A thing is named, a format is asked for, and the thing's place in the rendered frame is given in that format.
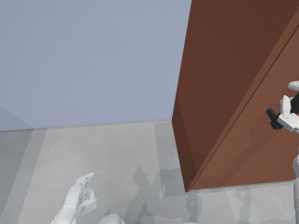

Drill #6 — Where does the right robot hand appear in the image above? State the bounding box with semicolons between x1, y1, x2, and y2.
277;80;299;133

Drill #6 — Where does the wardrobe door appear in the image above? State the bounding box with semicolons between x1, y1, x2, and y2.
191;23;299;190

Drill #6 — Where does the robot left forearm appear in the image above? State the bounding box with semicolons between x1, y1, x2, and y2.
50;207;78;224

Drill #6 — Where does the handle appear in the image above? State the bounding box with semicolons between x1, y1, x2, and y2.
266;92;299;130

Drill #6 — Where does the robot left thigh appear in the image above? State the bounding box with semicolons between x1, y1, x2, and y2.
98;215;125;224

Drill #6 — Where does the left robot hand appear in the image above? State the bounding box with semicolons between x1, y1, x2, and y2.
62;173;97;217

